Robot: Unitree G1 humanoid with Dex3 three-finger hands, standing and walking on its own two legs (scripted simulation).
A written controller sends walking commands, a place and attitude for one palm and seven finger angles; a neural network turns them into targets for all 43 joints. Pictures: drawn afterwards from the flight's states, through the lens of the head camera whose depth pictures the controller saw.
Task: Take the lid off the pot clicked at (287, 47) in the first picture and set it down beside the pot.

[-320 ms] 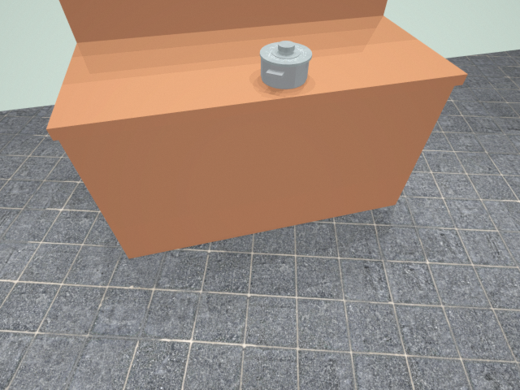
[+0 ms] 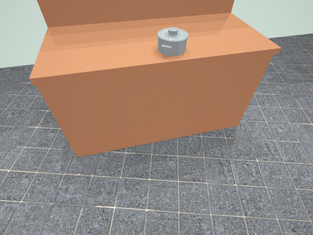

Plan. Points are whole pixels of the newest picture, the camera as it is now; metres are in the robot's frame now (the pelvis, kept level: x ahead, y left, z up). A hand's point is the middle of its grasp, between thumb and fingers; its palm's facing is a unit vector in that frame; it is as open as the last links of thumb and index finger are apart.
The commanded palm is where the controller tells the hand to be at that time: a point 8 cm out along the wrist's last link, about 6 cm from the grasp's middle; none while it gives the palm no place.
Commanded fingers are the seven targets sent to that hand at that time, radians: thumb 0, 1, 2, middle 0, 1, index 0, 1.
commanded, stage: look at it before walking up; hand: left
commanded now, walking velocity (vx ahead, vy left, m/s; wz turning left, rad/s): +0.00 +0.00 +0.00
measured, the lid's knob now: (173, 30) +1.06 -0.02 +0.06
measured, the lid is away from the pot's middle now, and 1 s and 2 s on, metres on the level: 0.00 0.00 0.00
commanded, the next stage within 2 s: walk to a spot facing it in 0.32 s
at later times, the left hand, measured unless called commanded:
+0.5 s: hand out of the picture +0.03 +0.22 -0.17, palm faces +0.00 -0.96 -0.27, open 7.4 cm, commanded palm none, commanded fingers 0.00 0.90 0.90 -0.20 -0.30 -0.20 -0.30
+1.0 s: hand out of the picture +0.04 +0.15 -0.16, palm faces -0.15 -0.95 -0.28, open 7.4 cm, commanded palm none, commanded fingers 0.00 0.90 0.90 -0.20 -0.30 -0.20 -0.30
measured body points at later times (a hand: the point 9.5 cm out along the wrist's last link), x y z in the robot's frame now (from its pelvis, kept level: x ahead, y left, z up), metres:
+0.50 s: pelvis +0.00 +0.00 +0.00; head +0.00 +0.00 +0.45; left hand +0.03 +0.27 -0.15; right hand +0.04 -0.26 -0.15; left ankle +0.01 +0.14 -0.74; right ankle +0.01 -0.10 -0.74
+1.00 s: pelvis -0.02 -0.04 -0.01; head +0.01 -0.08 +0.44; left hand +0.05 +0.20 -0.14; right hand +0.00 -0.30 -0.17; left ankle -0.01 +0.13 -0.66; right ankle -0.01 -0.09 -0.74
